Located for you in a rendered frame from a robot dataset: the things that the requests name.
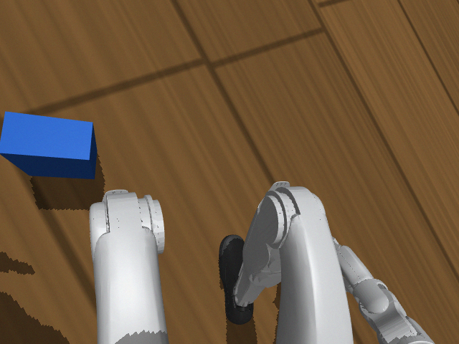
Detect right robot foot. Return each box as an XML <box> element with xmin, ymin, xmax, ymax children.
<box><xmin>219</xmin><ymin>235</ymin><xmax>254</xmax><ymax>325</ymax></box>

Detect carton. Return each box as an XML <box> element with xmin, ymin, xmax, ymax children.
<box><xmin>0</xmin><ymin>111</ymin><xmax>97</xmax><ymax>179</ymax></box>

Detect right robot hand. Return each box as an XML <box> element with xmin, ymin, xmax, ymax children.
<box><xmin>332</xmin><ymin>237</ymin><xmax>374</xmax><ymax>294</ymax></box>

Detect right robot arm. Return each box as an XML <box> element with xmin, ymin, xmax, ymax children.
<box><xmin>352</xmin><ymin>279</ymin><xmax>435</xmax><ymax>344</ymax></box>

